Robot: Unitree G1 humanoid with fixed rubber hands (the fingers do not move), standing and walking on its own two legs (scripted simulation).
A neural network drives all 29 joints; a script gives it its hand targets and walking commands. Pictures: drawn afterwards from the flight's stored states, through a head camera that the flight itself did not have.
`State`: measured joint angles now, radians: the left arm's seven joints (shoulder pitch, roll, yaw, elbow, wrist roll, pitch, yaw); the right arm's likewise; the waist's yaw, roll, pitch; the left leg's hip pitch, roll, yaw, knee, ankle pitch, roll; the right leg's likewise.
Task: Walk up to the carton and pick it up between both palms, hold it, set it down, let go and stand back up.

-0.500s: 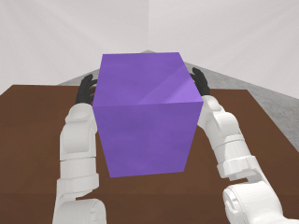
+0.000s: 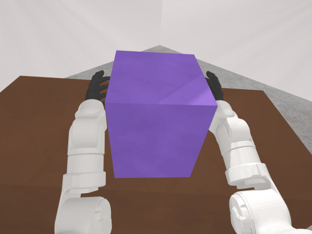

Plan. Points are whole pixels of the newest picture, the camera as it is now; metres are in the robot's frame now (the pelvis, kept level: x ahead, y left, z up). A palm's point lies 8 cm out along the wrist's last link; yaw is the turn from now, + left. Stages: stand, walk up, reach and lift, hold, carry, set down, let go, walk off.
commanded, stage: hold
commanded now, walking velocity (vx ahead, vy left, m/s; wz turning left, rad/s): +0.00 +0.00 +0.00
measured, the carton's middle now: (154, 116) +0.37 +0.01 +0.16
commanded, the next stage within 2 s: none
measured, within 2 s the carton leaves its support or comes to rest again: neither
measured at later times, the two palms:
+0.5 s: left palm (99, 98) +0.37 +0.15 +0.21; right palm (218, 94) +0.38 -0.14 +0.22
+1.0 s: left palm (94, 104) +0.36 +0.16 +0.20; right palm (213, 104) +0.36 -0.13 +0.20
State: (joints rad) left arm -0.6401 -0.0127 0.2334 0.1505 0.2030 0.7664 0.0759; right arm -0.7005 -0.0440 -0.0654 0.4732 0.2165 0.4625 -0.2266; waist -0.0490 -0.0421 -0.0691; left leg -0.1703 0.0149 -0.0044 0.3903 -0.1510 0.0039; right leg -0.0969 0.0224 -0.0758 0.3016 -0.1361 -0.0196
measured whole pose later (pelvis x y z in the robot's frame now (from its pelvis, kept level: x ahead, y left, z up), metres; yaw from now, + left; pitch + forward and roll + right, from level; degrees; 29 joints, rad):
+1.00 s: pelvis +0.00 +0.00 +0.00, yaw +0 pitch -4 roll -2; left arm -0.63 -0.02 0.22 0.13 0.20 0.77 0.08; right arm -0.68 -0.05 -0.07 0.45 0.21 0.46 -0.23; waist -0.05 -0.04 -0.07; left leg -0.18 0.02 -0.01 0.39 -0.15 0.00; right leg -0.10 0.02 -0.07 0.30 -0.13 -0.02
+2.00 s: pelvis +0.00 +0.00 +0.00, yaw +0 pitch -4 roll -2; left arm -0.60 -0.02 0.21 0.09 0.19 0.78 0.08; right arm -0.66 -0.05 -0.04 0.42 0.23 0.47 -0.24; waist -0.05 -0.04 -0.07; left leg -0.17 0.02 -0.01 0.40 -0.16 0.00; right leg -0.09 0.03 -0.07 0.29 -0.13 -0.02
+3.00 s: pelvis +0.01 +0.00 +0.00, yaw +0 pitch -4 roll -2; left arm -0.59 -0.02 0.22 0.08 0.20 0.79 0.07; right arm -0.66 -0.05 -0.03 0.42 0.24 0.47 -0.25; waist -0.05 -0.04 -0.06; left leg -0.16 0.02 -0.01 0.40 -0.17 0.00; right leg -0.08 0.03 -0.07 0.29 -0.14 -0.02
